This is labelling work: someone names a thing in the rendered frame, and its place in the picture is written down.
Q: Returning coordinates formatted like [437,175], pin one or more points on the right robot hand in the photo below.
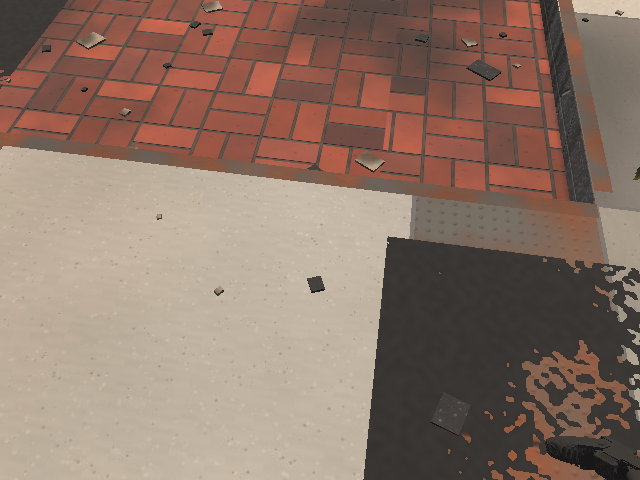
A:
[608,457]

